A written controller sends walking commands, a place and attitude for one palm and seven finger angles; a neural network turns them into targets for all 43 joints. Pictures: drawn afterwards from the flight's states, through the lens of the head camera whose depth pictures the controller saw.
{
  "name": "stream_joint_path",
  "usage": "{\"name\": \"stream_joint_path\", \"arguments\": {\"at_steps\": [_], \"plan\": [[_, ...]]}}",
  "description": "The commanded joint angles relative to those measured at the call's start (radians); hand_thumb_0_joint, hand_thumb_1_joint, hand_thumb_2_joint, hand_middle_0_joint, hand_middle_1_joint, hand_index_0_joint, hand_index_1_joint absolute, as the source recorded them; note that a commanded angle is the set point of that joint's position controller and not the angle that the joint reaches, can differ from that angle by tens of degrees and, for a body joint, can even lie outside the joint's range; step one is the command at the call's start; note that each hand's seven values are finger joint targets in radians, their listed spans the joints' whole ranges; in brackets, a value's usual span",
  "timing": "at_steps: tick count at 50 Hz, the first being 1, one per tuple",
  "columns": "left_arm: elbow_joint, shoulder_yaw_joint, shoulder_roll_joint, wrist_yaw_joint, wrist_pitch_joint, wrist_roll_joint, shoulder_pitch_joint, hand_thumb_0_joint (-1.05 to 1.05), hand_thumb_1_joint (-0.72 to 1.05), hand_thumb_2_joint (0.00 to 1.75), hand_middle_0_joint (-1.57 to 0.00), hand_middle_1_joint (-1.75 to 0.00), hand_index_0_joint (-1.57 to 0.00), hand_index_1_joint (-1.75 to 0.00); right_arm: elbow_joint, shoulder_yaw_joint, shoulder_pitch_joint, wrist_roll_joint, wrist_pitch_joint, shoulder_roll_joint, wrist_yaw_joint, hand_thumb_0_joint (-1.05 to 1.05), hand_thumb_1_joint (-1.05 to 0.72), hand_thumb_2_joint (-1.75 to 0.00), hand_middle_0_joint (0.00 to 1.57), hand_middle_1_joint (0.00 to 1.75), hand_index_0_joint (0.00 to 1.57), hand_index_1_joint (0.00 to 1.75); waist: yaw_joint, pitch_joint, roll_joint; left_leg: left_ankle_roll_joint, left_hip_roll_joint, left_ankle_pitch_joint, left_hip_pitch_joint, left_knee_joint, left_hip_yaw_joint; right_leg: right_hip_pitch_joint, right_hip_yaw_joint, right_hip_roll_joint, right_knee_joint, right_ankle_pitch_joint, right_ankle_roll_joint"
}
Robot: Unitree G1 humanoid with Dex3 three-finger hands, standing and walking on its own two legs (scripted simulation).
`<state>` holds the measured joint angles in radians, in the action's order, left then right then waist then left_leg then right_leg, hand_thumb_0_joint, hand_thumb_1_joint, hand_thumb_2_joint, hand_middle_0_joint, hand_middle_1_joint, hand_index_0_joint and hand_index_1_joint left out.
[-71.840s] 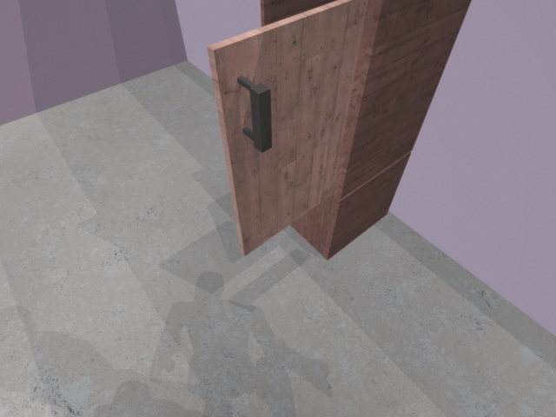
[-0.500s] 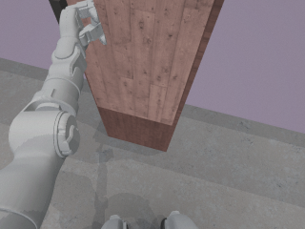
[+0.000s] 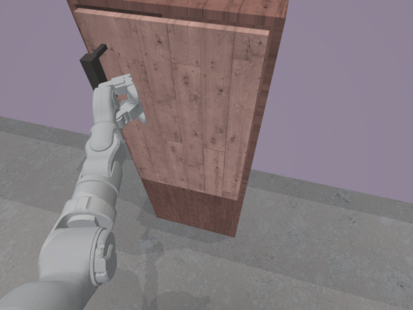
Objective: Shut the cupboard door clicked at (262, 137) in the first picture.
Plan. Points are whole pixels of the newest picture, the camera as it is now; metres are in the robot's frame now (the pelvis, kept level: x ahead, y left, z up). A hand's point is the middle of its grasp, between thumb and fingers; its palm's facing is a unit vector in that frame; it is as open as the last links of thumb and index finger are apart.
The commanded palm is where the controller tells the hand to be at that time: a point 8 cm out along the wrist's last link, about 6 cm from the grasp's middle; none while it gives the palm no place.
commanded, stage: pull the fist back off the door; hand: left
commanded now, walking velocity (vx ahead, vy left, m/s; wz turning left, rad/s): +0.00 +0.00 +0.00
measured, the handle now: (105, 77) +0.57 +0.20 +0.15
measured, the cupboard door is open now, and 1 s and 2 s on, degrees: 0 0 0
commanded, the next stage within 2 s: draw the hand back to the body in 0.26 s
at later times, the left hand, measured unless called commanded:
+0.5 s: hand (133, 117) +0.42 +0.11 +0.16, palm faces +0.06 -1.00 +0.02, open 3.1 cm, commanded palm +0.36 +0.17 +0.15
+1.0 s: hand (71, 184) +0.28 +0.18 +0.17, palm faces +0.16 -0.97 -0.16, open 3.1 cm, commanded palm +0.24 +0.24 +0.17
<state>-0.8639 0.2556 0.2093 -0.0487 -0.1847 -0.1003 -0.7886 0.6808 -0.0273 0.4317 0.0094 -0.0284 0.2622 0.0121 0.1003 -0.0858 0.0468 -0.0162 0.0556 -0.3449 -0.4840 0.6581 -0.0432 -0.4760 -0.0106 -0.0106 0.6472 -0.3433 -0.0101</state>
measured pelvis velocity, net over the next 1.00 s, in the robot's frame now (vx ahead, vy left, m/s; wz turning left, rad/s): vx -0.02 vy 0.01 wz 0.03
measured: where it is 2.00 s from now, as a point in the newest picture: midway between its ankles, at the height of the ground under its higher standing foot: outside the picture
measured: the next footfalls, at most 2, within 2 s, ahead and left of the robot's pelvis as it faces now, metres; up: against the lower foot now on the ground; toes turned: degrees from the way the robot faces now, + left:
none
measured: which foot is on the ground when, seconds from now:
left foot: down 0.00-1.00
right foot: down 0.00-1.00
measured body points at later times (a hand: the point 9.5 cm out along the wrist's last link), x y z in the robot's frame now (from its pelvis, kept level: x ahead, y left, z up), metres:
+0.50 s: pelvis -0.01 +0.00 +0.00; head +0.00 -0.01 +0.45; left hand +0.41 +0.17 +0.17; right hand +0.14 -0.23 -0.10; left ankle -0.02 +0.13 -0.72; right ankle -0.02 -0.11 -0.72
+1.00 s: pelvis -0.02 +0.01 +0.02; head -0.04 -0.02 +0.46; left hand +0.27 +0.23 +0.18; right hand +0.19 -0.22 -0.06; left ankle -0.02 +0.13 -0.72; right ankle -0.02 -0.11 -0.72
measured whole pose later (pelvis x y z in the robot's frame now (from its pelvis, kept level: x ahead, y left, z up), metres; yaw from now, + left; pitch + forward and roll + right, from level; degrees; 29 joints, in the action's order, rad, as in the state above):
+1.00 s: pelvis -0.02 +0.01 +0.02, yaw +2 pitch -2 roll +0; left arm 0.01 0.11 0.24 -0.01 0.03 -0.12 -0.06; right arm 0.59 0.03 0.17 0.04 -0.06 0.25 -0.08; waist -0.01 -0.03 0.05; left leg -0.01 0.02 -0.26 -0.18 0.48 -0.03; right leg -0.18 -0.03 0.02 0.50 -0.28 0.00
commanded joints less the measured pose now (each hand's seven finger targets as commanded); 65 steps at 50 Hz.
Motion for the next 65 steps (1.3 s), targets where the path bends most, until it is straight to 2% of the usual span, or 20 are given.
{"name": "stream_joint_path", "arguments": {"at_steps": [1,3,5,8,11,13,15,19,23,25,28,37,44,45,46,49,53,56,63,65], "plan": [[0.367,-0.035,0.130,-0.009,-0.030,-0.008,-0.439,0.00,0.90,0.90,-1.30,-1.50,-1.30,-1.50,-0.125,-0.037,-0.038,0.014,-0.052,0.114,-0.014,0.00,-0.90,-0.90,0.20,0.30,0.20,0.30,-0.022,-0.354,-0.048,0.051,-0.068,0.383,0.240,-0.038,-0.010,0.202,-0.028,-0.030,-0.065,0.538,0.002],[0.421,-0.036,0.127,-0.013,-0.020,-0.011,-0.393,0.00,0.90,0.90,-1.30,-1.50,-1.30,-1.50,-0.139,-0.036,-0.068,0.017,-0.055,0.112,-0.020,0.00,-0.90,-0.90,0.20,0.30,0.20,0.30,-0.036,-0.362,-0.049,0.053,-0.073,0.390,0.260,-0.041,-0.016,0.225,-0.025,-0.025,-0.067,0.548,0.002],[0.457,-0.091,0.064,-0.007,-0.005,-0.012,-0.361,0.00,0.90,0.90,-1.30,-1.50,-1.30,-1.50,-0.147,-0.030,-0.106,0.022,-0.058,0.100,-0.022,0.00,-0.90,-0.90,0.20,0.30,0.20,0.30,-0.037,-0.350,-0.041,0.048,-0.070,0.402,0.280,-0.048,-0.012,0.219,-0.030,-0.021,-0.064,0.552,0.001],[0.454,-0.110,0.038,-0.002,0.031,-0.025,-0.271,0.00,0.90,0.90,-1.30,-1.50,-1.30,-1.50,-0.162,-0.023,-0.146,0.028,-0.055,0.102,-0.028,0.00,-0.90,-0.90,0.20,0.30,0.20,0.30,-0.044,-0.294,-0.093,0.049,-0.070,0.377,0.277,-0.057,-0.008,0.215,-0.034,-0.017,-0.078,0.526,0.003],[0.444,-0.130,0.026,-0.004,0.065,-0.028,-0.341,0.00,0.90,0.90,-1.30,-1.50,-1.30,-1.50,-0.164,-0.009,-0.190,0.034,-0.044,0.099,-0.036,0.00,-0.90,-0.90,0.20,0.30,0.20,0.30,-0.029,-0.223,-0.117,0.046,-0.074,0.284,0.257,-0.073,0.003,0.174,-0.028,-0.009,-0.103,0.433,0.008],[0.414,-0.111,0.065,-0.014,0.075,-0.023,-0.397,0.00,0.90,0.90,-1.30,-1.50,-1.30,-1.50,-0.158,-0.001,-0.204,0.033,-0.034,0.101,-0.048,0.00,-0.90,-0.90,0.20,0.30,0.20,0.30,-0.019,-0.196,-0.113,0.048,-0.074,0.243,0.254,-0.076,0.007,0.156,-0.019,-0.005,-0.118,0.375,0.010],[0.395,-0.143,0.031,-0.018,0.069,-0.023,-0.484,0.00,0.90,0.90,-1.30,-1.50,-1.30,-1.50,-0.154,0.006,-0.218,0.031,-0.036,0.090,-0.053,0.00,-0.90,-0.90,0.20,0.30,0.20,0.30,-0.007,-0.214,-0.083,0.045,-0.078,0.217,0.266,-0.071,0.017,0.133,-0.017,-0.003,-0.116,0.336,0.007],[0.354,-0.148,0.023,-0.013,0.032,-0.027,-0.492,0.00,0.90,0.90,-1.30,-1.50,-1.30,-1.50,-0.144,0.009,-0.211,0.028,-0.046,0.090,-0.052,0.00,-0.90,-0.90,0.20,0.30,0.20,0.30,-0.011,-0.286,-0.044,0.037,-0.074,0.252,0.286,-0.060,0.030,0.139,-0.024,-0.005,-0.089,0.350,-0.003],[0.350,-0.044,0.104,0.006,0.033,-0.030,-0.220,0.00,0.90,0.90,-1.30,-1.50,-1.30,-1.50,-0.176,0.006,-0.202,0.025,-0.042,0.101,-0.039,0.00,-0.90,-0.90,0.20,0.30,0.20,0.30,-0.092,-0.357,-0.089,0.034,-0.071,0.339,0.260,-0.074,0.021,0.253,-0.031,-0.006,-0.065,0.445,-0.010],[0.453,-0.075,0.067,0.020,0.042,-0.032,-0.165,0.00,0.90,0.90,-1.30,-1.50,-1.30,-1.50,-0.202,0.007,-0.222,0.032,-0.040,0.093,-0.030,0.00,-0.90,-0.90,0.20,0.30,0.20,0.30,-0.100,-0.331,-0.078,0.035,-0.066,0.364,0.261,-0.087,0.011,0.264,-0.035,-0.005,-0.069,0.470,-0.010],[0.548,-0.015,0.133,0.029,0.072,-0.051,-0.050,0.00,0.90,0.90,-1.30,-1.50,-1.30,-1.50,-0.224,0.006,-0.243,0.037,-0.032,0.100,-0.038,0.00,-0.90,-0.90,0.20,0.30,0.20,0.30,-0.122,-0.276,-0.154,0.043,-0.064,0.322,0.239,-0.116,0.002,0.302,-0.032,-0.007,-0.103,0.440,-0.004],[0.907,-0.066,0.123,0.085,0.149,-0.090,0.084,0.00,0.90,0.90,-1.30,-1.50,-1.30,-1.50,-0.232,0.016,-0.326,0.051,-0.076,0.087,-0.081,0.00,-0.90,-0.90,0.20,0.30,0.20,0.30,-0.117,-0.208,-0.018,0.048,-0.067,0.245,0.336,-0.169,0.002,0.279,-0.029,-0.012,-0.174,0.310,-0.005],[0.989,-0.052,0.125,0.139,0.258,-0.122,0.294,0.00,0.90,0.90,-1.16,-1.35,-1.16,-1.35,-0.243,0.031,-0.371,0.059,-0.094,0.088,-0.088,0.00,-0.90,-0.90,0.20,0.30,0.20,0.30,-0.128,-0.123,-0.043,0.043,-0.071,0.208,0.336,-0.198,0.017,0.272,-0.044,-0.005,-0.200,0.250,-0.002],[1.105,-0.112,0.174,0.074,0.173,-0.022,0.357,0.00,0.90,0.90,-1.13,-1.32,-1.13,-1.32,-0.244,0.034,-0.373,0.037,-0.098,0.063,-0.091,0.00,-0.90,-0.90,0.20,0.30,0.20,0.30,-0.119,-0.037,-0.023,0.047,-0.074,0.197,0.349,-0.235,0.017,0.245,-0.015,0.013,-0.255,0.220,0.005],[1.069,-0.101,0.153,0.042,0.151,-0.011,0.460,0.00,0.90,0.90,-1.11,-1.29,-1.11,-1.29,-0.233,0.035,-0.369,0.027,-0.095,0.066,-0.091,0.00,-0.90,-0.90,0.20,0.30,0.20,0.30,-0.121,-0.023,-0.041,0.046,-0.068,0.190,0.351,-0.245,0.024,0.248,-0.025,0.011,-0.258,0.203,0.004],[1.140,-0.075,0.188,0.006,0.113,0.009,0.527,0.00,0.90,0.90,-1.02,-1.20,-1.02,-1.20,-0.230,0.036,-0.371,0.018,-0.068,0.064,-0.090,0.00,-0.90,-0.90,0.20,0.30,0.20,0.30,-0.123,-0.040,-0.084,0.050,-0.061,0.222,0.379,-0.267,0.020,0.301,-0.020,0.012,-0.276,0.235,0.006],[1.215,-0.031,0.238,-0.020,0.084,0.030,0.547,0.00,0.90,0.90,-0.92,-1.08,-0.92,-1.08,-0.223,0.037,-0.381,0.012,-0.053,0.057,-0.096,0.00,-0.90,-0.90,0.20,0.30,0.20,0.30,-0.125,-0.052,0.001,0.046,-0.059,0.235,0.419,-0.285,0.013,0.335,-0.015,0.011,-0.302,0.240,0.001],[1.255,-0.040,0.218,-0.030,0.074,0.036,0.591,0.00,0.90,0.90,-0.83,-0.99,-0.83,-0.99,-0.225,0.044,-0.391,0.007,-0.053,0.050,-0.096,0.00,-0.90,-0.90,0.20,0.30,0.20,0.30,-0.127,-0.044,0.049,0.039,-0.061,0.248,0.438,-0.300,0.020,0.345,-0.026,0.008,-0.306,0.244,-0.004],[1.289,0.025,0.244,-0.039,0.073,0.035,0.823,0.00,0.90,0.90,-0.64,-0.78,-0.64,-0.78,-0.224,0.034,-0.400,0.000,-0.054,0.058,-0.094,0.00,-0.90,-0.90,0.20,0.30,0.20,0.30,-0.147,-0.025,-0.028,0.041,-0.053,0.305,0.432,-0.303,0.027,0.382,-0.028,0.006,-0.309,0.296,-0.001],[1.331,0.035,0.239,-0.039,0.067,0.036,0.866,0.00,0.90,0.90,-0.58,-0.72,-0.58,-0.72,-0.228,0.034,-0.400,0.000,-0.052,0.051,-0.091,0.00,-0.90,-0.90,0.20,0.30,0.20,0.30,-0.150,-0.036,0.005,0.038,-0.054,0.337,0.432,-0.297,0.025,0.398,-0.032,0.011,-0.294,0.327,-0.002]]}}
